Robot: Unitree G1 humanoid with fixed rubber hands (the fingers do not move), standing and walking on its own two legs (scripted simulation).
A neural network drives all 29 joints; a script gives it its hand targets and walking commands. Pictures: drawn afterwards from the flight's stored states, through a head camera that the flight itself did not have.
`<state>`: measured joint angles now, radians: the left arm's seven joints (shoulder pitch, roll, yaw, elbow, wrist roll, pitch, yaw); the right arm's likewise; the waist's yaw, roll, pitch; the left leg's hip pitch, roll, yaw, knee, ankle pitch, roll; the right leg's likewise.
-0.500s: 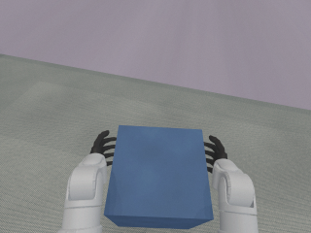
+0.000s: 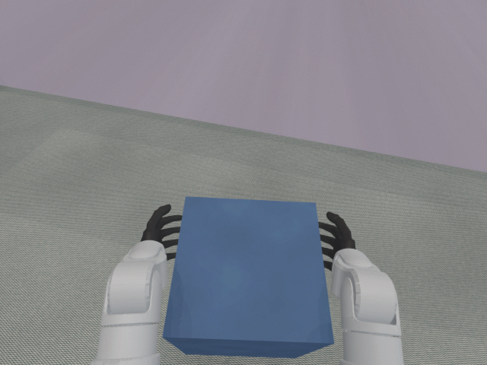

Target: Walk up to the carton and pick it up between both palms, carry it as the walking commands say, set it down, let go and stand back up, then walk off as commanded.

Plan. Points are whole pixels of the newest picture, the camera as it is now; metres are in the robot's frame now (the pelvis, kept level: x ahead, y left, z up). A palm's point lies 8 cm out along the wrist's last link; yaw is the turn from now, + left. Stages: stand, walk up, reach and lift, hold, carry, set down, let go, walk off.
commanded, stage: carry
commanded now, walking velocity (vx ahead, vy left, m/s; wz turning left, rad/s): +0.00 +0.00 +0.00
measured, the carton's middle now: (245, 284) +0.27 +0.00 -0.02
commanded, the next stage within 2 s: none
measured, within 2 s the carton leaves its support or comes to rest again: neither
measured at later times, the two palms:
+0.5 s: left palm (156, 249) +0.28 +0.14 +0.07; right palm (345, 257) +0.27 -0.16 +0.07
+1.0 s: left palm (155, 249) +0.27 +0.14 +0.09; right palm (354, 256) +0.26 -0.16 +0.09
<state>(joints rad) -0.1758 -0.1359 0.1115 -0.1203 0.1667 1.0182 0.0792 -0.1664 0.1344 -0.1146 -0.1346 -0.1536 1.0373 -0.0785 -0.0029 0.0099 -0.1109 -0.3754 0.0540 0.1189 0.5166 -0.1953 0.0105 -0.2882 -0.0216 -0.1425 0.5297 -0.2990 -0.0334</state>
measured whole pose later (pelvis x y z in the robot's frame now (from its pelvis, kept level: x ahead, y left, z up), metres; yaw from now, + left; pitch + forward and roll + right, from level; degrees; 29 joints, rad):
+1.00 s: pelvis +0.00 -0.01 +0.00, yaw +0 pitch +3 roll +0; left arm -0.16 -0.13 0.10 -0.32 0.12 1.15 0.11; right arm -0.16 0.13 -0.09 -0.33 -0.11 1.16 -0.11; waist 0.01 0.00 -0.09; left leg -0.40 0.08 0.12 0.56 -0.21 -0.01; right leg -0.32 -0.01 -0.15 0.58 -0.32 -0.05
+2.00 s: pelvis -0.10 -0.25 -0.01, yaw +1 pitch +4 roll -1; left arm -0.18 -0.14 0.06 -0.38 0.14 1.25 0.11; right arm -0.20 0.14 -0.11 -0.38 -0.11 1.23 -0.11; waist -0.02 -0.01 -0.06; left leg -0.39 0.07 0.18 0.64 -0.33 0.03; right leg -0.49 -0.01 -0.17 0.67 -0.29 -0.04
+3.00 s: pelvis -0.19 -0.63 +0.00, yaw +2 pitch +4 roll +0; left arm -0.31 -0.17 0.09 -0.25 0.14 1.24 0.19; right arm -0.29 0.16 -0.13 -0.32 -0.15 1.25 -0.19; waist -0.01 0.05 0.00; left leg -0.57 0.11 0.06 1.05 -0.57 -0.03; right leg -0.42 -0.07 -0.12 0.54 -0.20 -0.01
